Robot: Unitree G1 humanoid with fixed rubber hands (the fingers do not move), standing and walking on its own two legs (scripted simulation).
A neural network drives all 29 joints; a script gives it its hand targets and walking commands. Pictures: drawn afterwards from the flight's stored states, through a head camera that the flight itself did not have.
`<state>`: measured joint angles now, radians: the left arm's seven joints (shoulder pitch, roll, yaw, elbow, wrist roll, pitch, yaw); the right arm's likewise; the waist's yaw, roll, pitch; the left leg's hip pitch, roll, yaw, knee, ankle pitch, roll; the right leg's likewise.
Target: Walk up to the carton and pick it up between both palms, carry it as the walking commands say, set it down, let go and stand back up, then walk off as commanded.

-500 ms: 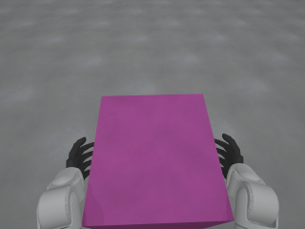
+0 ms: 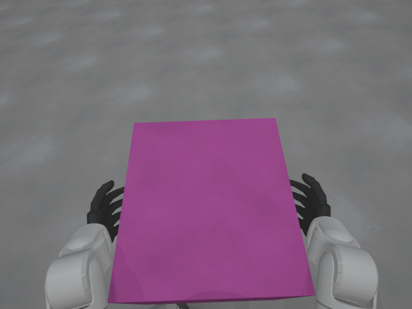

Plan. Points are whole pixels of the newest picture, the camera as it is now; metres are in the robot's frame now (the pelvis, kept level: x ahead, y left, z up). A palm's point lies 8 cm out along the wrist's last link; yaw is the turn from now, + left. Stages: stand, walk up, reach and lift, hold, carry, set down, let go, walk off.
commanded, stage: carry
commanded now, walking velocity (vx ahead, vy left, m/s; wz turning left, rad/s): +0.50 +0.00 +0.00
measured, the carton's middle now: (208, 215) +0.29 +0.00 +0.02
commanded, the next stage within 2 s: none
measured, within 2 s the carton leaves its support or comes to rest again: neither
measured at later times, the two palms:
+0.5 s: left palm (144, 106) +0.57 +0.16 +0.08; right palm (285, 98) +0.57 -0.19 +0.09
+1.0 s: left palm (173, 43) +0.91 +0.12 +0.09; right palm (276, 39) +0.92 -0.23 +0.08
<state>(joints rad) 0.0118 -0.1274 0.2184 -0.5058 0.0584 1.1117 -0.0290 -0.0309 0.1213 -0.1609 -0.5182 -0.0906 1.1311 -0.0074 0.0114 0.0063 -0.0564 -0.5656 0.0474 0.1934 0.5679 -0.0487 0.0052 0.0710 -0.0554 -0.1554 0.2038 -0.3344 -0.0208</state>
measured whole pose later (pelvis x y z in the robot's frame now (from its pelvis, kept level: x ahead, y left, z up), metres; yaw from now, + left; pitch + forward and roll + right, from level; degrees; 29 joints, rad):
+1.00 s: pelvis +0.67 -0.05 +0.00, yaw -1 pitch +4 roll +3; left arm 0.01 -0.13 0.21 -0.52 0.07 1.13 -0.02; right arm -0.03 0.11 -0.16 -0.52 -0.09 1.15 -0.01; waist 0.01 0.00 -0.06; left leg -0.55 0.05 0.21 0.53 -0.03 0.00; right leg 0.09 -0.06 -0.17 0.20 -0.36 -0.01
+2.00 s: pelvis +1.29 -0.01 -0.03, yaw +25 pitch +1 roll +2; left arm 0.04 -0.12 0.22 -0.51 0.09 1.14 -0.03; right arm -0.06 0.12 -0.13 -0.48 -0.10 1.19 -0.01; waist -0.02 0.02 -0.05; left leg -0.41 -0.05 0.25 0.50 -0.15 0.15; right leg 0.07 -0.21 -0.39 0.63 -0.45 0.10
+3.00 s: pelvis +1.75 +0.31 -0.02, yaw +62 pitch +3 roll +2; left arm -0.01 -0.11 0.19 -0.48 0.09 1.16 -0.02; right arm -0.07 0.09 -0.14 -0.47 -0.12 1.17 0.00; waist -0.01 0.00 -0.03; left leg -0.43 -0.04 0.26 0.49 -0.12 0.14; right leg -0.05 -0.21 -0.29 0.79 -0.44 0.09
